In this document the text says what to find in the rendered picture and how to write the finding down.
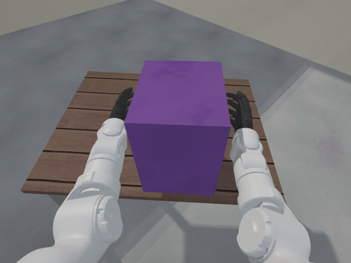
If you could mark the robot left hand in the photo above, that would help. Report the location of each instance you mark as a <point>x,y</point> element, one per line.
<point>120,108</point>

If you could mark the robot left upper arm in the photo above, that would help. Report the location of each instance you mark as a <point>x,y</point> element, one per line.
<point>83,230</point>

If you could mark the table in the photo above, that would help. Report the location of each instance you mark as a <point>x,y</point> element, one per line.
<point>65,155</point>

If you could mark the carton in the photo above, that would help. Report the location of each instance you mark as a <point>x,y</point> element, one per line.
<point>178,126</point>

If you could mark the robot right hand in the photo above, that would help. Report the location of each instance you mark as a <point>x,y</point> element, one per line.
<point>243,117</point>

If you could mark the robot left forearm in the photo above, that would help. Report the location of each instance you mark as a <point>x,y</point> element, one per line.
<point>104,164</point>

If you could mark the robot right forearm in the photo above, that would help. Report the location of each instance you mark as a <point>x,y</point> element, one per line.
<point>253,179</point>

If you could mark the robot right upper arm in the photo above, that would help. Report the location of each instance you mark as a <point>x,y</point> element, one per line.
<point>266,236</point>

